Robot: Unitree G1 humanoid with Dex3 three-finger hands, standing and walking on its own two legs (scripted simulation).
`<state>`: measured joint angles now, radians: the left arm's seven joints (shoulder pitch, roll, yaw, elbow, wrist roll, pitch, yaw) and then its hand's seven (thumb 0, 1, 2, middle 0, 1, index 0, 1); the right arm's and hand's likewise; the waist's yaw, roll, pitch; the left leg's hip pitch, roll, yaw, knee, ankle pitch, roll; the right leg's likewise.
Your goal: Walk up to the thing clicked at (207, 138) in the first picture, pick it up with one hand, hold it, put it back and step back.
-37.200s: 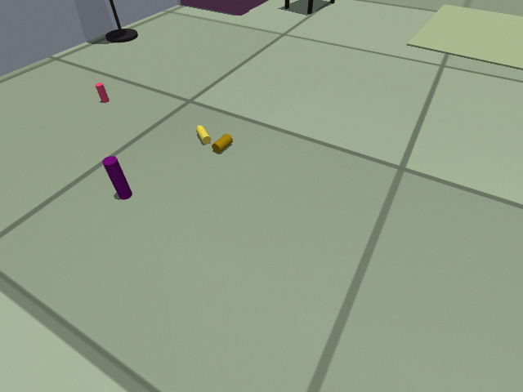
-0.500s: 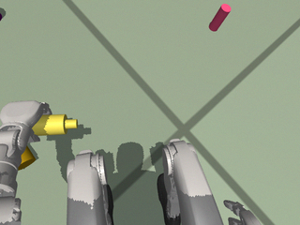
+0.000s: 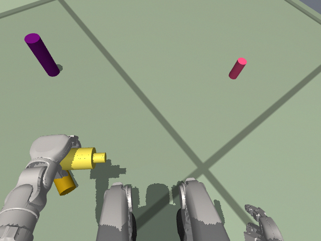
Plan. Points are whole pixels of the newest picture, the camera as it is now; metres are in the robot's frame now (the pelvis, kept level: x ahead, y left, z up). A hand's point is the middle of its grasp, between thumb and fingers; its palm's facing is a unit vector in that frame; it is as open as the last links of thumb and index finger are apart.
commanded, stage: lift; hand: left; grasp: from above
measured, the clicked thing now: (75, 158) +0.36 +0.23 -0.12
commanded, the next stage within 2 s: hold in 0.80 s
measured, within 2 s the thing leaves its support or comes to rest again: neither
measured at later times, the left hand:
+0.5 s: hand (38, 146) +0.34 +0.24 +0.06, palm faces -0.49 -0.04 -0.87, open 8.9 cm
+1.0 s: hand (25, 130) +0.34 +0.23 +0.12, palm faces -0.48 -0.03 -0.88, open 8.9 cm
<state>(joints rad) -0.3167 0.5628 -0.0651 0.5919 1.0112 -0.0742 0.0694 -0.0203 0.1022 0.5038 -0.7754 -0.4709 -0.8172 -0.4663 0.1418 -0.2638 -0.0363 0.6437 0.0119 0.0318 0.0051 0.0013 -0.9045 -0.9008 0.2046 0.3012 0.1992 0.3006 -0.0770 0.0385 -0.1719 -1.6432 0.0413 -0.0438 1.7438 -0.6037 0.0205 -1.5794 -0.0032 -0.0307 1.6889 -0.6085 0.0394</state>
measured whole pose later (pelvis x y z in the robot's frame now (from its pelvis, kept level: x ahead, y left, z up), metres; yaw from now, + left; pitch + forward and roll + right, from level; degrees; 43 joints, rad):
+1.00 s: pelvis +0.06 +0.00 +0.20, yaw +1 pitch +8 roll -1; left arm -0.24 0.41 -0.20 0.77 1.05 -0.06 0.10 -0.02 0.11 0.53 -0.76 -0.46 -0.80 -0.47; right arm 0.24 -0.25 -0.04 0.71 0.03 0.03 -0.03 0.00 -0.90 -0.90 0.20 0.30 0.20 0.30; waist -0.04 0.03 -0.07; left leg -0.58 0.03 0.03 0.79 -0.35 0.01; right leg -0.56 -0.01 0.02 0.76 -0.35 0.03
